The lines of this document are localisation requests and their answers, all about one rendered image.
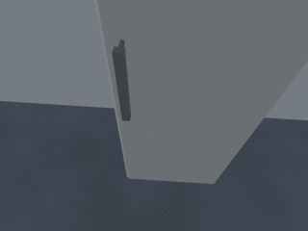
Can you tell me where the fridge door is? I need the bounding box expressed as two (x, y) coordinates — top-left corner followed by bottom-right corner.
(97, 0), (308, 184)

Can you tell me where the handle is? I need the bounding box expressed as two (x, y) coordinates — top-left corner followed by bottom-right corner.
(112, 39), (131, 121)

